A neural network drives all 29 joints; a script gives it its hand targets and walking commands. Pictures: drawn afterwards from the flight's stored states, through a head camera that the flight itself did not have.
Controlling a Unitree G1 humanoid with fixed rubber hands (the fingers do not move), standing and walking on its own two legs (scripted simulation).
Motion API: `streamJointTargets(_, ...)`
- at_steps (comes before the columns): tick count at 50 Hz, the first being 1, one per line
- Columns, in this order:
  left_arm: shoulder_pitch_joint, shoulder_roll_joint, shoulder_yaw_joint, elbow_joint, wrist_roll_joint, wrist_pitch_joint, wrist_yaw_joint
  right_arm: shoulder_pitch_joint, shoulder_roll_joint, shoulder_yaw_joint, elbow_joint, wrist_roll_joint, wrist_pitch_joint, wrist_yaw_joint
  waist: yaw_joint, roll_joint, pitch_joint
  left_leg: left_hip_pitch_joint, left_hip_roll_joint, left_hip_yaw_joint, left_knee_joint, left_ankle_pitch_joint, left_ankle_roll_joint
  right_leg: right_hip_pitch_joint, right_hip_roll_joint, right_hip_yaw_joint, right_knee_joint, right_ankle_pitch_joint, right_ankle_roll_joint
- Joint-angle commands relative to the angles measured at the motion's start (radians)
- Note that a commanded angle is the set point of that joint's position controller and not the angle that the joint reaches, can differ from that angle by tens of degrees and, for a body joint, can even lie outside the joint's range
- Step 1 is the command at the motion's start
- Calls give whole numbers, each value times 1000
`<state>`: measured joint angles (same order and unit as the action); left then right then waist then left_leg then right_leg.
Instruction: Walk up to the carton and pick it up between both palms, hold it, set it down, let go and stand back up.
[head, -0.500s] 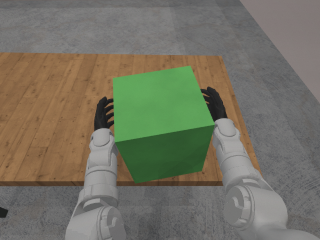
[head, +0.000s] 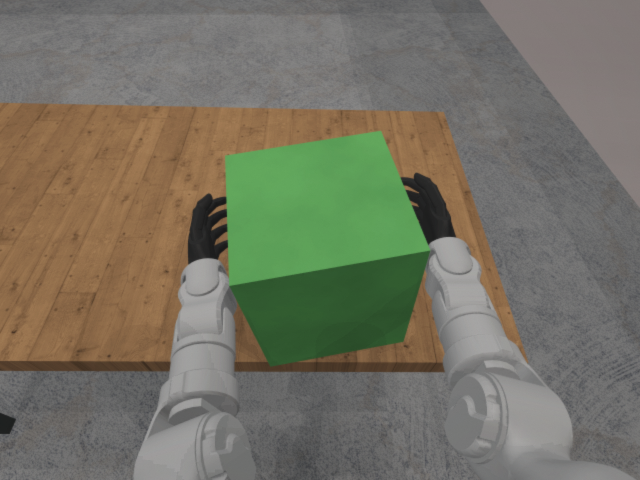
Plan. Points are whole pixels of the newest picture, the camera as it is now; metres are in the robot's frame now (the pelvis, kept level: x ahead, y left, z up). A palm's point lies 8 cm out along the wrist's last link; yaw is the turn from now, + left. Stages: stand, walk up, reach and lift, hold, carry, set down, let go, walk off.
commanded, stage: set down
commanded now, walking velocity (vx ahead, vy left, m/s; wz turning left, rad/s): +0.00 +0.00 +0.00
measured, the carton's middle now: (321, 256) +0.41 +0.02 +0.02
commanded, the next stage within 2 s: none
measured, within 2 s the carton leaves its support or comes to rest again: rests again in 0.54 s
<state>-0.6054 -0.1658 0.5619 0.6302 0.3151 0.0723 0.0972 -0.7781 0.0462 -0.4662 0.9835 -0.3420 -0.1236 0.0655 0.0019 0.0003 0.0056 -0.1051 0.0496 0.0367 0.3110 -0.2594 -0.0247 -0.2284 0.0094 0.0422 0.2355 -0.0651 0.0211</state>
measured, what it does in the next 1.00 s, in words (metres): stands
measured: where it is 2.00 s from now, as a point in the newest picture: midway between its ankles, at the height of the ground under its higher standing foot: outside the picture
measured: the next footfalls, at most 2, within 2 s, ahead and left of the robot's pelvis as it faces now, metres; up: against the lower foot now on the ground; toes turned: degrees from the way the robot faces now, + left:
none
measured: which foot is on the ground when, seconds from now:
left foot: down 0.00-1.00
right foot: down 0.00-1.00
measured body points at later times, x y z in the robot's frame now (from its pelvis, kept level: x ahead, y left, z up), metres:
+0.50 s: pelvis +0.00 +0.00 +0.00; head +0.04 +0.01 +0.45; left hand +0.39 +0.17 +0.05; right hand +0.42 -0.13 +0.07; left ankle -0.07 +0.12 -0.75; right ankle +0.03 -0.14 -0.75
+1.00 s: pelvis -0.01 +0.00 -0.01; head +0.04 -0.01 +0.44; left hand +0.41 +0.20 +0.06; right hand +0.44 -0.15 +0.07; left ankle -0.07 +0.12 -0.75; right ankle +0.03 -0.14 -0.75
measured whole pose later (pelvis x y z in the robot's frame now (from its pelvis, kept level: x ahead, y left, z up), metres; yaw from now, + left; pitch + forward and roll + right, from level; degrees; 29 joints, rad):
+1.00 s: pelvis -0.01 +0.00 -0.01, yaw +0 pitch +12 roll -1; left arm -0.83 0.13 0.19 1.18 0.02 -0.14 0.20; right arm -0.89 -0.24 0.07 1.22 0.29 -0.15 0.02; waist 0.07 0.02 -0.14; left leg -0.36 0.05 0.04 0.43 -0.28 -0.02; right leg -0.47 0.01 0.04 0.34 -0.08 0.02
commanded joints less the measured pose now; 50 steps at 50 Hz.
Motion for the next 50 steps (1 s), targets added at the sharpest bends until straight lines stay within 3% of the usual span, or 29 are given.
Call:
streamJointTargets(1,-474,-299,-176,11,131,-49,-97,-352,412,144,-78,-30,-38,122,170,-2,-340,-238,-64,102,-17,430,9,383,23,-129,96,92,-15)
streamJointTargets(6,-462,-326,-155,11,153,-46,-100,-337,451,119,-76,-52,-28,125,166,7,-304,-221,-65,103,-14,434,9,347,25,-132,87,43,-17)
streamJointTargets(12,-448,-256,-132,1,159,-47,-82,-316,379,112,-87,-49,-26,121,167,17,-322,-192,-61,101,5,483,4,321,31,-132,94,42,-18)
streamJointTargets(17,-421,-119,-106,6,139,-54,-52,-306,235,132,-102,-3,-23,90,186,9,-320,-204,-63,104,11,496,8,335,32,-120,103,65,-16)
streamJointTargets(19,-425,-70,-115,-1,120,-61,-28,-306,169,131,-106,16,-25,69,178,2,-330,-214,-61,103,15,488,7,334,30,-117,106,71,-11)
streamJointTargets(24,-423,81,-162,32,42,-84,33,-307,-24,203,-65,124,-34,7,173,1,-337,-248,-63,101,25,447,-2,312,29,-97,112,90,-14)
streamJointTargets(27,-467,114,-210,63,-43,-102,68,-372,-89,288,-33,241,-39,-19,190,8,-424,-262,-61,89,45,470,-19,285,40,-80,119,139,-18)
streamJointTargets(30,-511,178,-262,157,-121,-124,95,-437,-172,365,13,360,-50,-40,190,26,-484,-306,-59,79,73,446,-38,264,46,-62,131,165,-30)
streamJointTargets(34,-560,275,-298,277,-221,-172,127,-527,-272,471,29,502,-68,-47,222,20,-612,-355,-54,76,107,415,-54,239,48,-42,156,171,-47)
streamJointTargets(40,-608,365,-362,439,-354,-249,125,-598,-377,540,12,593,-88,-65,222,-42,-731,-391,-42,61,151,429,-59,205,53,-46,199,209,-50)
streamJointTargets(46,-622,403,-411,529,-421,-268,94,-568,-419,593,152,654,-56,-46,214,-44,-656,-368,-31,47,148,422,-63,116,58,-63,184,131,-57)
streamJointTargets(48,-652,416,-432,470,-438,-261,86,-575,-447,595,174,671,-45,-37,205,-7,-661,-326,-30,47,144,441,-74,89,62,-73,177,114,-62)
streamJointTargets(49,-653,407,-449,496,-449,-256,82,-580,-447,602,207,682,-38,-32,203,-2,-637,-329,-27,43,146,431,-75,64,64,-74,174,87,-65)
streamJointTargets(50,-689,431,-455,433,-463,-255,82,-589,-467,600,181,690,-37,-28,205,17,-678,-303,-27,47,146,444,-80,64,64,-75,174,94,-69)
